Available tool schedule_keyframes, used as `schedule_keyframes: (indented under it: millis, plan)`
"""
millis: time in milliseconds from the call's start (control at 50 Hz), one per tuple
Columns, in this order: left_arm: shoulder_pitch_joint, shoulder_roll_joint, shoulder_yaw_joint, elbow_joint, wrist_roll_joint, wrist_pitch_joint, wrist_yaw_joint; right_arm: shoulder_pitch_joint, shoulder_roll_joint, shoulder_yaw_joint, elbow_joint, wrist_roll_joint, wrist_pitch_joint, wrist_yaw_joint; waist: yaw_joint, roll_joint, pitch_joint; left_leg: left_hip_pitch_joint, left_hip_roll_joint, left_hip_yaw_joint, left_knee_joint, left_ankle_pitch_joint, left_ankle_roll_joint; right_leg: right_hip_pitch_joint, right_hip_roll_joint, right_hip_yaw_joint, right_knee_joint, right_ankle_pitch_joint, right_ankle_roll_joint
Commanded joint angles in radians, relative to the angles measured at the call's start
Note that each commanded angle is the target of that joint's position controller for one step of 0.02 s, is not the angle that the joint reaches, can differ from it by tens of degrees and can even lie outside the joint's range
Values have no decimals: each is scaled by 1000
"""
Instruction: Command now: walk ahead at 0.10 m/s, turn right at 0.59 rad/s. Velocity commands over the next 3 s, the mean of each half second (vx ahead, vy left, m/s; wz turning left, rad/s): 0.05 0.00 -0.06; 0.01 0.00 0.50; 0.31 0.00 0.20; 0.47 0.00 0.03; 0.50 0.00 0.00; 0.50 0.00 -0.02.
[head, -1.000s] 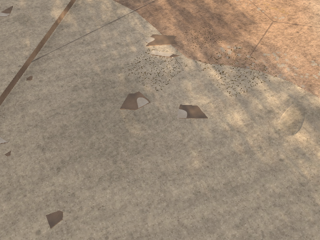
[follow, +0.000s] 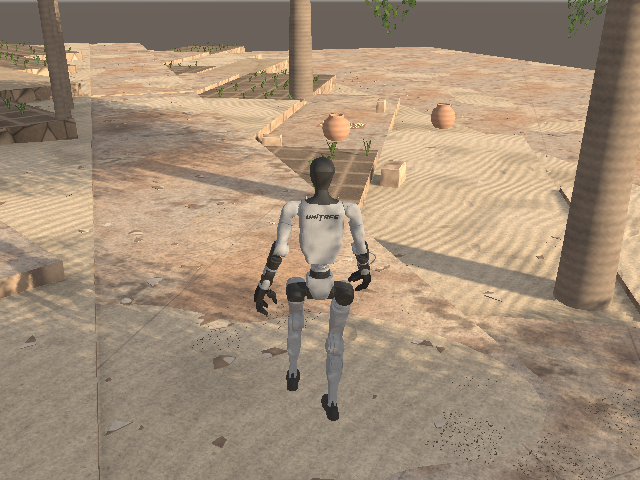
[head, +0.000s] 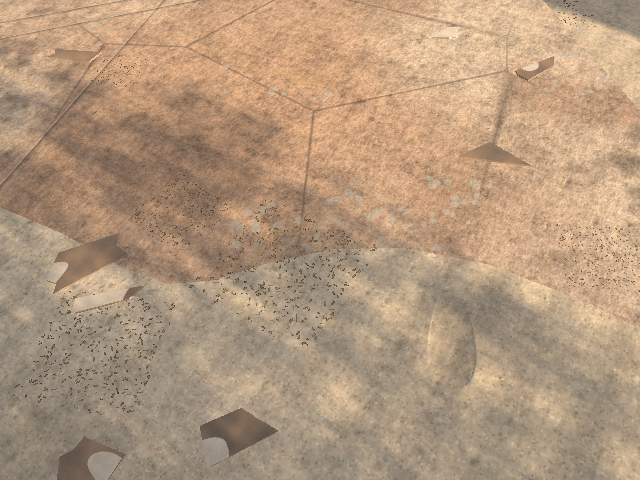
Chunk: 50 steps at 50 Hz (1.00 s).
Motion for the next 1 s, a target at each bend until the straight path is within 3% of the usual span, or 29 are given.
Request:
schedule_keyframes:
  millis: [20,60,80,100,120,140,160,180,200,240,320,400,460,480,500,520,540,560,580,640,700,820,860,900,920,940,960,980,1000]
  plan:
    - [52,156,36,-56,11,8,10,-20,-111,-19,-82,7,-21,-8,-13,-130,-105,15,-41,-3,-81,-38,21,148,-283,211,94,946,-57]
    - [-15,172,40,-87,11,8,8,67,-131,-22,-64,10,-31,-15,-64,-139,-108,181,-65,-8,-216,-53,49,81,-254,239,151,901,-26]
    - [-60,177,41,-102,0,3,2,141,-140,-25,-47,4,-40,-21,-113,-131,-119,323,-75,1,-347,38,65,25,-209,235,219,857,7]
    - [-80,148,31,-127,-15,-9,-3,244,-177,-35,-28,-7,-54,-29,-157,-52,-193,526,50,-86,-405,321,107,-57,-158,185,379,686,49]
    - [42,64,15,-140,-21,-13,-1,245,-243,-39,-51,0,-50,-33,-88,180,-296,723,351,-360,-342,945,226,-222,5,31,651,-179,83]
    - [148,112,23,-111,-4,4,8,254,-228,-41,-50,20,-29,-26,-57,226,-395,691,438,-581,-378,992,367,-282,44,0,809,-421,93]
    - [127,129,24,-71,20,20,8,197,-152,-22,-64,24,-23,-18,-41,64,-291,586,376,-506,-407,804,361,-293,-3,54,876,-346,101]
    - [55,118,18,-70,25,30,2,132,-82,0,-67,20,-20,-14,-42,0,-197,482,287,-374,-432,620,314,-285,-28,54,823,-282,111]
    - [26,88,7,-72,16,42,-4,93,-51,16,-63,5,-18,-10,-28,15,-158,421,216,-291,-470,457,260,-255,-54,55,726,-250,124]
    - [35,69,-11,-61,14,62,-13,70,-90,9,-41,-7,-12,-6,-8,128,-125,352,105,-190,-509,317,204,-170,-79,-48,558,-204,146]
    - [-55,88,-20,-83,4,72,5,174,-196,-36,-16,3,7,8,-61,127,-132,413,119,-298,-524,155,230,-194,-72,-97,395,-231,143]
    - [-89,89,-29,-100,-5,55,11,157,-193,-58,-28,1,34,18,-66,137,-126,354,112,-371,-577,-80,218,-138,-75,-100,276,-163,112]
    - [-10,76,-33,-85,-7,33,19,123,-188,-71,-37,10,56,19,-23,120,-123,255,70,-376,-567,-168,155,23,-68,-116,18,-31,66]
    - [7,107,-25,-85,1,26,27,124,-171,-69,-44,17,57,18,-21,85,-111,177,25,-344,-538,-240,101,95,-113,-73,-83,-41,44]
    - [15,185,-10,-100,18,21,38,148,-122,-60,-60,26,54,19,-35,-86,-120,74,-52,-250,-351,-340,49,152,-323,141,-198,-187,-4]
    - [-115,245,3,-139,20,23,39,125,-110,-64,-73,27,48,12,-47,-288,-28,-19,-209,-29,-87,-354,33,-31,-521,369,-300,-221,-92]
    - [-159,191,-8,-148,31,19,35,135,-176,-79,-56,-5,47,10,-78,-162,2,58,-115,-59,109,-340,34,-137,-533,285,-249,-13,-128]
    - [-212,123,-27,-164,23,11,35,192,-170,-85,-26,-4,49,16,-129,-110,-24,106,-122,-54,217,-294,39,-147,-467,183,-205,160,-108]
    - [-235,101,-34,-173,18,6,33,241,-159,-85,-5,-6,56,19,-151,-104,-37,112,-117,-41,296,-259,32,-127,-416,86,-171,298,-83]
    - [-174,108,-32,-176,13,0,33,227,-143,-78,-10,-7,70,35,-111,-150,-70,43,-90,8,333,-244,2,21,-379,-30,-102,542,-81]
    - [-73,139,-19,-154,14,6,30,133,-127,-65,-58,2,82,53,-45,-169,-78,10,-67,24,204,-265,-20,154,-416,-35,-67,603,-99]
    - [-82,193,5,-156,18,10,3,94,-118,-52,-112,20,86,62,-32,-221,-96,222,-70,112,-55,-307,19,85,-444,-106,1,640,-75]
    - [-95,204,12,-157,13,11,-2,107,-119,-52,-120,21,80,58,-46,-224,-106,283,-78,131,-160,-270,39,67,-450,-121,48,620,-55]
    - [-103,201,15,-153,1,14,-3,165,-124,-53,-109,3,60,46,-102,-150,-128,451,-85,105,-415,-43,67,-35,-416,-190,187,451,26]
    - [-79,162,6,-168,7,17,-5,214,-214,-74,-105,-14,44,35,-113,48,-159,617,83,-147,-506,87,108,-228,-346,-263,412,166,96]
    - [-127,75,-21,-246,15,27,-1,249,-365,-107,-120,3,35,35,-113,256,-135,651,359,-505,-479,582,272,-493,-158,-262,571,-370,152]
    - [-177,118,-16,-241,23,41,9,331,-328,-111,-95,22,36,32,-175,119,-171,642,358,-454,-455,605,362,-484,-188,-126,715,-377,153]
    - [-166,122,-13,-227,7,46,4,267,-261,-87,-97,21,39,25,-129,81,-113,588,298,-353,-460,533,349,-490,-206,-106,749,-294,149]
    - [-146,134,-10,-209,2,40,-6,192,-209,-71,-105,16,46,20,-92,57,-83,540,214,-282,-502,300,297,-471,-227,-95,698,-196,144]
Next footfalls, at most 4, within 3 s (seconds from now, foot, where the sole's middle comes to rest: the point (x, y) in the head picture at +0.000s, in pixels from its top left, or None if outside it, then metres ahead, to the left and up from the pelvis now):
0.10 left None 0.18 0.11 -0.77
0.48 right None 0.08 -0.07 -0.77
0.92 left None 0.03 0.14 -0.77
1.46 right None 0.28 0.02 -0.77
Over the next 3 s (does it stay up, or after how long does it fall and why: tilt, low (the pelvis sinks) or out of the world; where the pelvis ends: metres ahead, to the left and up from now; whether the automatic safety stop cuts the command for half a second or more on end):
stays up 0.90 0.41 0.00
